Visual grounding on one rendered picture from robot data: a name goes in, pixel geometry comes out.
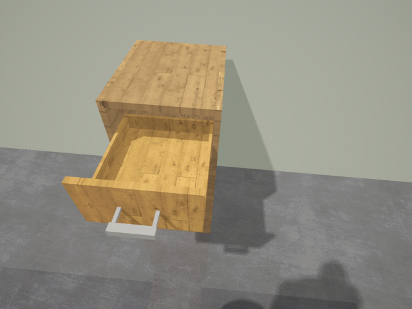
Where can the cabinet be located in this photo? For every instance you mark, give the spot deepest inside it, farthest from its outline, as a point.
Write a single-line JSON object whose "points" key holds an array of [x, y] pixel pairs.
{"points": [[169, 79]]}

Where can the handle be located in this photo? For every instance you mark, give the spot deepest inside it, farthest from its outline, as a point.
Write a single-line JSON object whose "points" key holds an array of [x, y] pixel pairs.
{"points": [[130, 230]]}

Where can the drawer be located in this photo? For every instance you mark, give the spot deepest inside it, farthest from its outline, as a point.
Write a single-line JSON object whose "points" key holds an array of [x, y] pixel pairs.
{"points": [[151, 164]]}

